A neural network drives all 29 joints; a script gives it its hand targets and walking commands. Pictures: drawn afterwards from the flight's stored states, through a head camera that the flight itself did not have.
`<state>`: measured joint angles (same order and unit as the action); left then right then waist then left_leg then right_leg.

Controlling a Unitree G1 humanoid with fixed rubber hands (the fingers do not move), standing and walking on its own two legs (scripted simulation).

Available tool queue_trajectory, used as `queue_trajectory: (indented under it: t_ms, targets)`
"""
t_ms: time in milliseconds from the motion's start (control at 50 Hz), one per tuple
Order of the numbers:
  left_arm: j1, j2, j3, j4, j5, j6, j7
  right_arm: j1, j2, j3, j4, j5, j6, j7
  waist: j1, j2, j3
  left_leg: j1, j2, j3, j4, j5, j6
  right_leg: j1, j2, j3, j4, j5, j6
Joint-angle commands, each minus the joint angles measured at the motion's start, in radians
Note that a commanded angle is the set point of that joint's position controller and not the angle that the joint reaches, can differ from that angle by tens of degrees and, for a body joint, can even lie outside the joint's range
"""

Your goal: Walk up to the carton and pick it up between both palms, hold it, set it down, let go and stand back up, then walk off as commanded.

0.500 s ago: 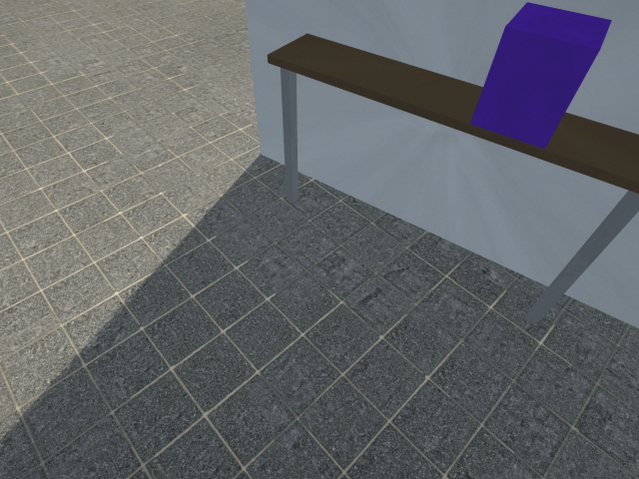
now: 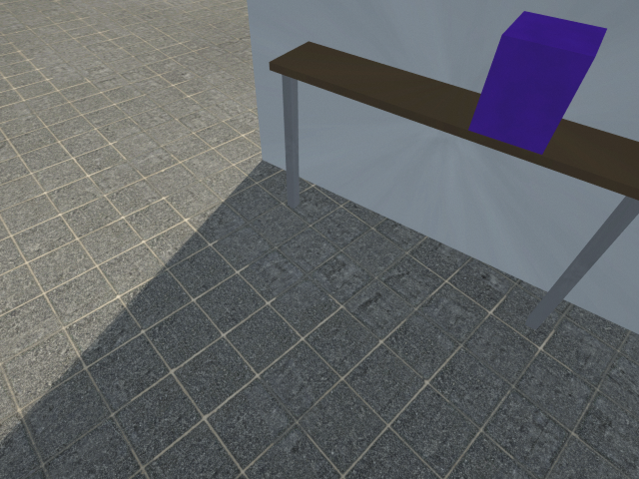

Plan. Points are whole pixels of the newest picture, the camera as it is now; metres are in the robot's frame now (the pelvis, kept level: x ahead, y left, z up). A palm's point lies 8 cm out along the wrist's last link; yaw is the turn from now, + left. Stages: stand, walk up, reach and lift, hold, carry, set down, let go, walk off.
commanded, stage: stand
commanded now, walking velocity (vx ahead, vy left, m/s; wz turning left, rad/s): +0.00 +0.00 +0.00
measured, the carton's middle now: (533, 82) +1.06 -0.53 +0.02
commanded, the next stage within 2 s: walk up in 0.24 s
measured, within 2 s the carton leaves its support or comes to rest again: neither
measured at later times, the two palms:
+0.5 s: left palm out of the picture +0.07 +0.28 -0.12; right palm out of the picture +0.07 -0.30 -0.12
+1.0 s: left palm (177, 435) +0.23 +0.22 -0.14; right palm out of the picture +0.11 -0.39 -0.14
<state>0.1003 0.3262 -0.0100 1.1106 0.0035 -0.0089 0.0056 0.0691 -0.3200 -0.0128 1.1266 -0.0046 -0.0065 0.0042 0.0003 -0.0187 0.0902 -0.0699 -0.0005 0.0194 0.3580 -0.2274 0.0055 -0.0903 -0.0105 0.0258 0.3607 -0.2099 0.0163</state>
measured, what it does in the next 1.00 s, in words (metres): walks ahead, turning right: right foot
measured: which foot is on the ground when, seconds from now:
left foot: down 0.00-0.70, up 0.72-1.00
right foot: down 0.00-0.46, up 0.48-0.68, down 0.70-1.00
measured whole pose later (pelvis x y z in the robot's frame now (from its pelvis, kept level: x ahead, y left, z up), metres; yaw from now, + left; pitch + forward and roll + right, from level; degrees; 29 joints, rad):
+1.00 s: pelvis +0.12 -0.07 -0.04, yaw -19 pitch -5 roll -4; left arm 0.35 0.36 0.05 0.89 0.01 -0.07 -0.03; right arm 0.19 -0.42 -0.07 0.88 -0.03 -0.04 0.06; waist 0.03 0.09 0.13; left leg -0.49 0.08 -0.02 0.92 -0.42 0.03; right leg -0.21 0.07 0.03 0.72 -0.42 -0.01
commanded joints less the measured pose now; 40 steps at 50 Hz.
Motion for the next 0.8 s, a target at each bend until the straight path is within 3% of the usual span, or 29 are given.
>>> queue_trajectory:
  t_ms: [0, 40, 60, 100, 160, 220, 240, 280, 360, 380, 400, 420, 440, 460, 480, 500, 520, 540, 560, 580, 620, 640, 660, 680, 700, 720, 740, 760, 780]
  targets:
    - [-0.054, 0.235, 0.055, -0.072, 0.007, -0.025, 0.014, -0.060, -0.216, -0.037, -0.061, -0.015, -0.028, -0.015, 0.005, 0.030, -0.127, 0.021, 0.126, -0.100, -0.087, 0.253, 0.020, 0.002, -0.111, 0.083, -0.021, 0.244, -0.052]
    - [-0.019, 0.202, 0.046, -0.056, 0.005, -0.018, 0.011, -0.041, -0.254, -0.045, -0.061, -0.003, -0.024, -0.013, 0.001, 0.091, -0.107, -0.001, 0.117, -0.101, -0.075, 0.251, 0.023, 0.011, -0.118, 0.077, -0.047, 0.247, -0.045]
    - [-0.040, 0.239, 0.054, -0.070, 0.005, -0.023, 0.014, -0.073, -0.199, -0.033, -0.079, 0.002, -0.029, -0.011, -0.007, 0.022, -0.129, 0.010, 0.123, -0.102, -0.062, 0.239, 0.014, 0.000, -0.114, 0.087, -0.055, 0.283, -0.057]
    - [-0.045, 0.221, 0.052, -0.071, 0.009, -0.026, 0.013, -0.051, -0.237, -0.039, -0.059, -0.009, -0.026, -0.014, -0.005, -0.006, -0.133, 0.030, 0.131, -0.111, -0.064, 0.227, 0.022, -0.005, -0.109, 0.079, -0.047, 0.240, -0.056]
    - [-0.031, 0.219, 0.048, -0.076, 0.007, -0.018, 0.011, -0.060, -0.236, -0.040, -0.073, 0.004, -0.019, -0.011, -0.005, 0.072, -0.145, 0.025, 0.119, -0.093, -0.066, 0.218, 0.015, -0.007, -0.111, 0.092, -0.062, 0.220, -0.050]
    - [-0.033, 0.243, 0.054, -0.068, 0.005, -0.023, 0.017, -0.053, -0.205, -0.035, -0.065, 0.003, -0.019, -0.012, -0.008, 0.006, -0.116, 0.005, 0.131, -0.103, -0.072, 0.214, 0.021, 0.011, -0.109, 0.092, -0.072, 0.224, -0.038]
    - [-0.035, 0.234, 0.047, -0.064, 0.009, -0.025, 0.014, -0.013, -0.195, -0.026, -0.063, 0.010, -0.025, -0.018, -0.021, -0.073, -0.097, 0.007, 0.134, -0.120, -0.074, 0.228, 0.025, -0.012, -0.110, 0.089, -0.063, 0.235, -0.043]
    - [-0.030, 0.207, 0.040, -0.071, 0.002, -0.021, 0.007, -0.059, -0.244, -0.036, -0.070, -0.003, -0.026, -0.020, 0.007, 0.016, -0.091, -0.005, 0.120, -0.099, -0.097, 0.189, 0.025, -0.006, -0.106, 0.091, -0.056, 0.199, -0.042]
    - [-0.060, 0.257, 0.048, -0.077, 0.000, -0.023, 0.009, -0.048, -0.216, -0.029, -0.070, 0.007, -0.023, -0.012, 0.007, 0.004, -0.116, -0.005, 0.129, -0.101, -0.079, 0.222, 0.011, -0.002, -0.111, 0.077, -0.047, 0.191, -0.037]
    - [-0.010, 0.192, 0.039, -0.072, 0.008, -0.018, 0.011, -0.058, -0.234, -0.043, -0.059, 0.004, -0.032, -0.015, 0.006, 0.032, -0.135, 0.005, 0.122, -0.085, -0.074, 0.107, 0.017, -0.006, -0.114, 0.101, -0.078, 0.204, -0.045]
    - [-0.067, 0.259, 0.047, -0.072, 0.003, -0.018, 0.010, -0.046, -0.214, -0.036, -0.071, -0.003, -0.020, -0.014, -0.010, -0.045, -0.060, -0.007, 0.126, -0.108, -0.104, 0.124, 0.008, -0.066, -0.107, 0.087, -0.080, 0.153, -0.035]
    - [-0.015, 0.321, 0.106, -0.186, 0.033, -0.008, -0.034, 0.033, -0.377, -0.132, -0.142, -0.032, -0.048, 0.002, -0.054, 0.069, -0.097, 0.183, 0.094, -0.039, 0.035, -0.294, 0.057, -0.294, -0.033, 0.175, 0.019, -0.239, -0.092]
    - [-0.065, 0.302, 0.111, -0.197, 0.047, -0.003, -0.048, 0.085, -0.376, -0.143, -0.133, -0.034, -0.053, 0.004, -0.084, 0.060, -0.056, 0.223, 0.191, -0.138, -0.024, -0.442, 0.107, -0.469, -0.036, 0.143, 0.110, -0.374, -0.069]
    - [-0.131, 0.280, 0.104, -0.245, 0.044, -0.002, -0.057, 0.156, -0.397, -0.161, -0.138, -0.033, -0.059, 0.003, -0.136, 0.189, -0.044, 0.232, 0.364, -0.307, -0.163, -0.488, 0.187, -0.578, 0.013, 0.056, 0.396, -0.304, -0.049]
    - [-0.108, 0.271, 0.115, -0.248, 0.052, 0.003, -0.065, 0.127, -0.394, -0.162, -0.177, -0.037, -0.061, 0.004, -0.115, 0.134, -0.033, 0.149, 0.485, -0.393, -0.244, -0.474, 0.272, -0.593, -0.021, 0.039, 0.570, -0.297, -0.030]
    - [-0.069, 0.289, 0.114, -0.272, 0.054, -0.006, -0.061, 0.111, -0.384, -0.165, -0.198, -0.034, -0.071, 0.006, -0.093, 0.083, -0.029, 0.130, 0.481, -0.381, -0.221, -0.408, 0.259, -0.593, -0.078, 0.062, 0.587, -0.273, -0.039]
    - [-0.050, 0.287, 0.129, -0.263, 0.053, -0.008, -0.070, 0.076, -0.368, -0.169, -0.222, -0.035, -0.077, 0.006, -0.071, 0.075, -0.048, 0.100, 0.504, -0.382, -0.217, -0.363, 0.260, -0.551, -0.114, 0.083, 0.625, -0.259, -0.032]
    - [-0.041, 0.276, 0.128, -0.272, 0.042, -0.011, -0.079, 0.071, -0.368, -0.166, -0.233, -0.036, -0.085, 0.006, -0.069, 0.117, 0.001, 0.033, 0.478, -0.313, -0.210, -0.346, 0.252, -0.546, -0.139, 0.072, 0.585, -0.252, -0.038]
    - [-0.012, 0.293, 0.137, -0.266, 0.037, -0.009, -0.092, 0.050, -0.359, -0.158, -0.260, -0.032, -0.087, 0.008, -0.055, 0.132, 0.039, -0.001, 0.465, -0.279, -0.209, -0.350, 0.245, -0.536, -0.137, 0.076, 0.574, -0.243, -0.034]
    - [0.047, 0.293, 0.148, -0.271, 0.028, -0.014, -0.102, 0.026, -0.354, -0.156, -0.285, -0.033, -0.093, 0.009, -0.029, 0.171, 0.068, -0.057, 0.434, -0.195, -0.187, -0.359, 0.222, -0.472, -0.157, 0.077, 0.506, -0.252, -0.031]
    - [0.090, 0.287, 0.157, -0.250, 0.029, -0.015, -0.112, -0.026, -0.338, -0.140, -0.307, -0.041, -0.088, 0.022, 0.012, 0.174, 0.051, -0.163, 0.357, -0.042, -0.087, -0.258, 0.192, -0.298, -0.121, -0.014, 0.410, -0.223, -0.039]
    - [0.114, 0.265, 0.156, -0.241, 0.027, -0.017, -0.114, -0.033, -0.336, -0.147, -0.315, -0.047, -0.083, 0.027, 0.009, 0.228, 0.016, -0.213, 0.292, 0.065, -0.023, -0.276, 0.166, -0.178, -0.073, -0.081, 0.340, -0.221, -0.033]
    - [0.241, 0.287, 0.179, -0.205, 0.027, -0.026, -0.106, -0.051, -0.332, -0.142, -0.320, -0.048, -0.072, 0.026, 0.092, 0.114, -0.005, -0.304, 0.263, 0.109, 0.140, -0.256, 0.144, -0.017, -0.037, -0.153, 0.226, -0.136, -0.035]
    - [0.373, 0.328, 0.194, -0.168, 0.023, -0.035, -0.093, -0.015, -0.284, -0.139, -0.323, -0.053, -0.064, 0.026, 0.125, -0.031, -0.043, -0.413, 0.155, 0.194, 0.485, -0.142, 0.107, 0.153, 0.032, -0.123, 0.222, -0.169, -0.040]
    - [0.433, 0.397, 0.219, -0.174, 0.032, -0.032, -0.071, 0.016, -0.202, -0.102, -0.344, -0.044, -0.058, 0.024, 0.182, -0.351, -0.041, -0.639, 0.062, 0.209, 0.793, -0.427, 0.064, 0.237, -0.045, 0.096, 0.134, -0.362, -0.100]
    - [0.397, 0.450, 0.214, -0.228, 0.029, -0.035, -0.064, -0.026, -0.212, -0.089, -0.407, -0.022, -0.062, 0.036, 0.159, -0.431, -0.053, -0.722, -0.025, 0.033, 0.938, -0.452, 0.025, 0.076, -0.297, 0.762, -0.194, -0.612, -0.230]
    - [0.314, 0.460, 0.205, -0.260, 0.008, -0.033, -0.062, -0.082, -0.317, -0.103, -0.383, -0.022, -0.057, 0.037, 0.126, -0.161, 0.007, -0.642, 0.037, -0.085, 0.919, -0.389, 0.021, -0.058, -0.389, 0.935, -0.262, -0.727, -0.335]
    - [0.250, 0.436, 0.202, -0.268, -0.003, -0.032, -0.056, -0.049, -0.360, -0.125, -0.359, -0.011, -0.060, 0.039, 0.074, -0.082, 0.015, -0.645, 0.063, -0.108, 0.910, -0.326, 0.028, -0.016, -0.346, 0.825, -0.223, -0.649, -0.301]
    - [0.217, 0.416, 0.186, -0.290, -0.009, -0.041, -0.042, -0.006, -0.345, -0.128, -0.349, -0.009, -0.064, 0.034, 0.056, -0.081, 0.066, -0.665, 0.096, -0.100, 0.919, -0.272, 0.028, -0.040, -0.330, 0.705, -0.150, -0.462, -0.308]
